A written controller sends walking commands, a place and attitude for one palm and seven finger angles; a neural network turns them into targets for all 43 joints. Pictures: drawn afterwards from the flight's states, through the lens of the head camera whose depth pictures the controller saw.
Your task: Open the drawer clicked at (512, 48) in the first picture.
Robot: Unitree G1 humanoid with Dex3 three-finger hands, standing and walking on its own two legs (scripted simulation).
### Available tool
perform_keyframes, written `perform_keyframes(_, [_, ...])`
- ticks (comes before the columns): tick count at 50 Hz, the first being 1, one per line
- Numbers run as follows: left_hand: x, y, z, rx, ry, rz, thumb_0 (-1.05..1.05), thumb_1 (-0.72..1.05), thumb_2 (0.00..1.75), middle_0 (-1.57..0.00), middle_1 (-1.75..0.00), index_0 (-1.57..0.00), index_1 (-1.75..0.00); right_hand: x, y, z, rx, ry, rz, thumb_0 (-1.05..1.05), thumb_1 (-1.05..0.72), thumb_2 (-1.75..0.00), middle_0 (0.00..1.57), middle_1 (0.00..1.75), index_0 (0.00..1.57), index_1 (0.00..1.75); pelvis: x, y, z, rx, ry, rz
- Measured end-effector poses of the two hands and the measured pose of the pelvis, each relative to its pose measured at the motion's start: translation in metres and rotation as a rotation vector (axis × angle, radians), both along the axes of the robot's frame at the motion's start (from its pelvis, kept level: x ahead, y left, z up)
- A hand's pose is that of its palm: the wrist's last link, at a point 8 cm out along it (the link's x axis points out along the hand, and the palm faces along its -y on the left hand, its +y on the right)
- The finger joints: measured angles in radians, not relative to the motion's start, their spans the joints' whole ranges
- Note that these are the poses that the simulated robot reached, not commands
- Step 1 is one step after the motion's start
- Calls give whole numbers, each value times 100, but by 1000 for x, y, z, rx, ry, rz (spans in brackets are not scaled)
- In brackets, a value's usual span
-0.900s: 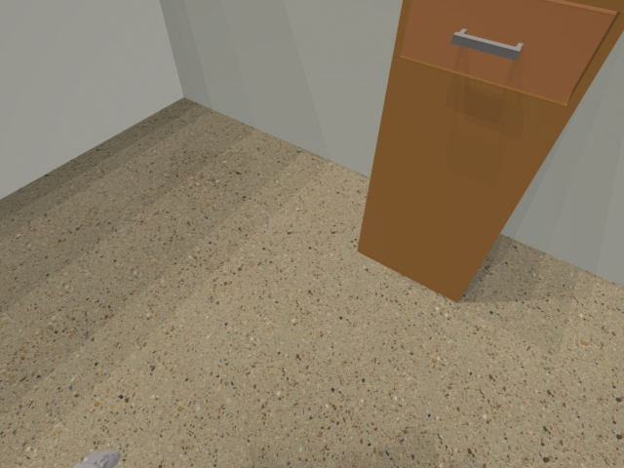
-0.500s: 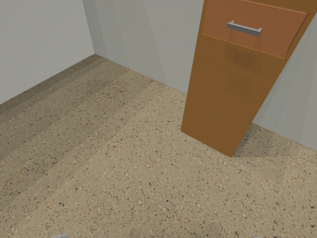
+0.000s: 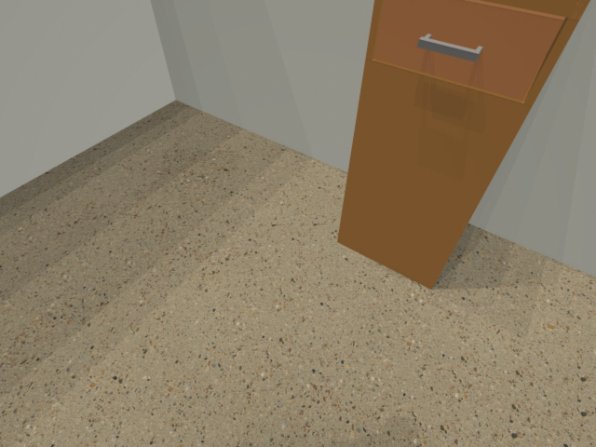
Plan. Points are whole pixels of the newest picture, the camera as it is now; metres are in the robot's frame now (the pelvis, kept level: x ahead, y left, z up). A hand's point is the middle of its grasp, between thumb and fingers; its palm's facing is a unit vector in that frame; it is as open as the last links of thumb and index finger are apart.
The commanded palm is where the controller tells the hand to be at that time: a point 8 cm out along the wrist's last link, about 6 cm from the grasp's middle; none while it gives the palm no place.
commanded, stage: stand and wait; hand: left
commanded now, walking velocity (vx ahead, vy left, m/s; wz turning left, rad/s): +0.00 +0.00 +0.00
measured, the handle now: (450, 46) +0.94 -0.30 +0.14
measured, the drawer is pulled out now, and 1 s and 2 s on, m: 0.00 0.00 0.00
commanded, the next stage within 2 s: look at it before walking up in 0.06 s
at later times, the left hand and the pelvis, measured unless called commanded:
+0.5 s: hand out of the picture +0.08 +0.24 -0.16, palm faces -0.03 -0.94 -0.34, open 7.4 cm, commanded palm none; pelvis +0.00 +0.00 +0.00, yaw +0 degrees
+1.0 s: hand out of the picture +0.08 +0.23 -0.17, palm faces -0.09 -0.95 -0.31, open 7.4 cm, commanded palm none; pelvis +0.00 +0.00 -0.01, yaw -5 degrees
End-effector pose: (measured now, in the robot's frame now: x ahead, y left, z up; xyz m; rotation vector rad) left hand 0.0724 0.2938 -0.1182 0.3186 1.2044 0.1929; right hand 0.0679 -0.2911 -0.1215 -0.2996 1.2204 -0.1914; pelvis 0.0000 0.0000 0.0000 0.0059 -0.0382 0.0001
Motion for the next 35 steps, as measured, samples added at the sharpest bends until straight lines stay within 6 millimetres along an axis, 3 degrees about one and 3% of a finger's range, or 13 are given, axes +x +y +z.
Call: perform_keyframes(35, [6, -4, 0, 0, 6, -2, 1, 90, 90, -21, -30, -20, -30, 15, -4, 3, -3, -14, 5, 1, -91, -90, 20, 30, 20, 30, 7, -4, 1, -2, 8, -5])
